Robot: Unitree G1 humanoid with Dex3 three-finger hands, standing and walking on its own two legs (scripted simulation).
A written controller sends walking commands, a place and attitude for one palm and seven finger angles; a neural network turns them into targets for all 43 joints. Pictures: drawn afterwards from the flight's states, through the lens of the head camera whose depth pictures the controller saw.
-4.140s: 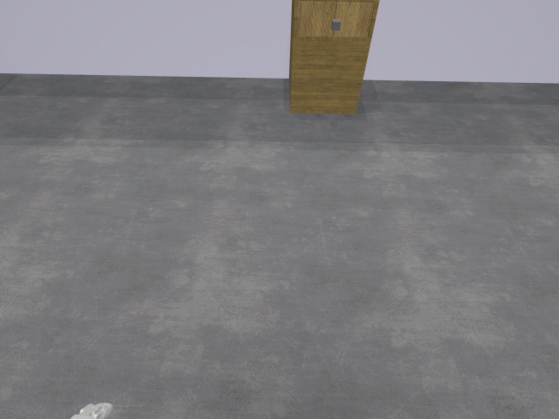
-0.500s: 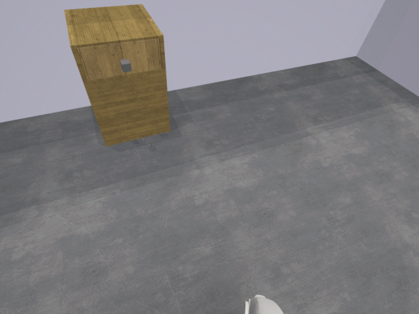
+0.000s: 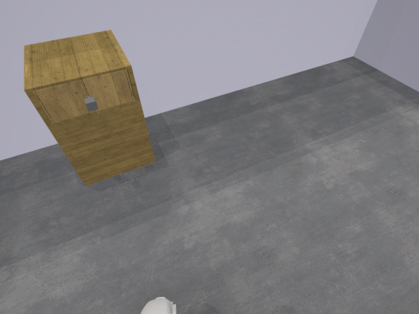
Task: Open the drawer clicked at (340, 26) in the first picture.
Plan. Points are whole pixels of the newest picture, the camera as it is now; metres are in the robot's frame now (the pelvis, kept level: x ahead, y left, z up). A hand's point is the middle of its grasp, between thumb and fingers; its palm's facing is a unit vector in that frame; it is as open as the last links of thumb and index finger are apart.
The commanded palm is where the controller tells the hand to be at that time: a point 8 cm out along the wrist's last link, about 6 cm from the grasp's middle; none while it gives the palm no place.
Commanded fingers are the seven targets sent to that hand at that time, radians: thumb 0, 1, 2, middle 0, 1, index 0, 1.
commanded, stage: walk to a spot facing it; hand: left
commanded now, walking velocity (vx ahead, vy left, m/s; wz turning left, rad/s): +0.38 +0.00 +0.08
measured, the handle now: (90, 101) +0.98 +0.57 -0.20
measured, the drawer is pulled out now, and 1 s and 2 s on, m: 0.00 0.00 0.00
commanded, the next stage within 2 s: turn to face it in 0.60 s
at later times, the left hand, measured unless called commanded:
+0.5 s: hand (116, 281) +0.23 +0.24 -0.17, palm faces +0.04 -0.98 -0.18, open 7.4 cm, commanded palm none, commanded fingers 0.00 0.90 0.90 -0.20 -0.30 -0.20 -0.30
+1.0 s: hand (164, 190) +0.48 +0.16 -0.16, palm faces +0.00 -0.97 -0.22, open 7.2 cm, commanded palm none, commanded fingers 0.00 0.90 0.90 -0.20 -0.30 -0.20 -0.30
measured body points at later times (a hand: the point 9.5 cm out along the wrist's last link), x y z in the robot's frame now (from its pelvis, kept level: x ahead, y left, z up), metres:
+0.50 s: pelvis +0.21 +0.06 +0.00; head +0.22 +0.06 +0.45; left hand +0.23 +0.29 -0.16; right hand +0.24 -0.19 -0.14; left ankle +0.21 +0.15 -0.74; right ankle +0.25 -0.09 -0.67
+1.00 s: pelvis +0.37 -0.02 +0.00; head +0.39 -0.03 +0.45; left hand +0.48 +0.21 -0.14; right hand +0.37 -0.24 -0.17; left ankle +0.42 +0.11 -0.68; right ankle +0.40 -0.10 -0.74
